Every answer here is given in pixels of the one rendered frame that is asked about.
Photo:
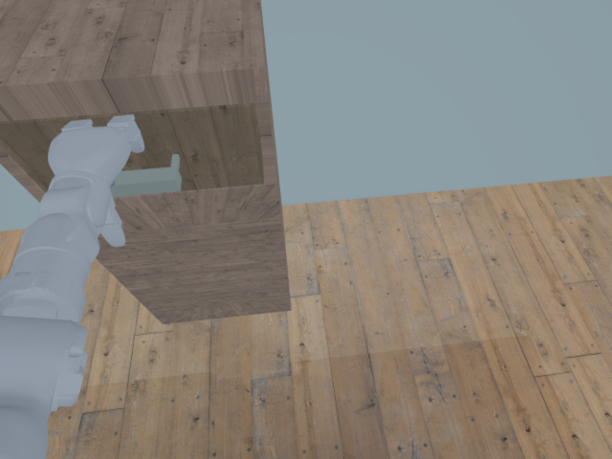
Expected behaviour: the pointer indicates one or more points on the drawer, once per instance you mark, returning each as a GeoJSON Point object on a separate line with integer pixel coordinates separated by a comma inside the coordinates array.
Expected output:
{"type": "Point", "coordinates": [219, 146]}

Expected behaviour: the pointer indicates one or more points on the left robot upper arm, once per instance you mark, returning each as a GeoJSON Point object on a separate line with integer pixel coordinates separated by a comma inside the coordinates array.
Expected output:
{"type": "Point", "coordinates": [42, 364]}

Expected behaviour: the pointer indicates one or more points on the cabinet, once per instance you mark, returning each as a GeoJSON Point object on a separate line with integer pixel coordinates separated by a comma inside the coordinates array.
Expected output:
{"type": "Point", "coordinates": [188, 255]}

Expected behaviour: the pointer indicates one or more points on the left robot forearm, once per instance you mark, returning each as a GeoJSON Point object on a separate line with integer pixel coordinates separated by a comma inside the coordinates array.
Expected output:
{"type": "Point", "coordinates": [49, 272]}

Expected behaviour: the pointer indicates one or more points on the left robot hand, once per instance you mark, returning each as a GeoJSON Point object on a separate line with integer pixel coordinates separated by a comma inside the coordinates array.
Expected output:
{"type": "Point", "coordinates": [102, 151]}

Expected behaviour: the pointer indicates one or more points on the handle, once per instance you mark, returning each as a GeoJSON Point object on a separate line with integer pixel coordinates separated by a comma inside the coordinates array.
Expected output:
{"type": "Point", "coordinates": [148, 181]}

